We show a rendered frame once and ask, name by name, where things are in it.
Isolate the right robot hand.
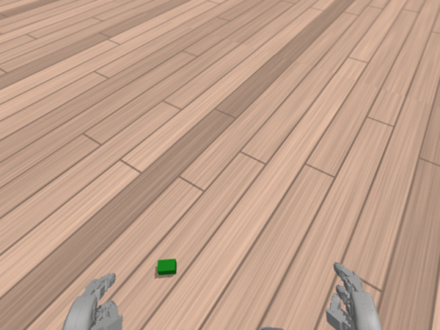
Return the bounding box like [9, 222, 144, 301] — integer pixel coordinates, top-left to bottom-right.
[326, 262, 382, 330]

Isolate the left robot hand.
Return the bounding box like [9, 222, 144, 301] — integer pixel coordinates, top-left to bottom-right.
[62, 273, 123, 330]

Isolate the small box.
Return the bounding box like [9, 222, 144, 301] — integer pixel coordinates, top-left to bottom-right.
[157, 259, 177, 275]

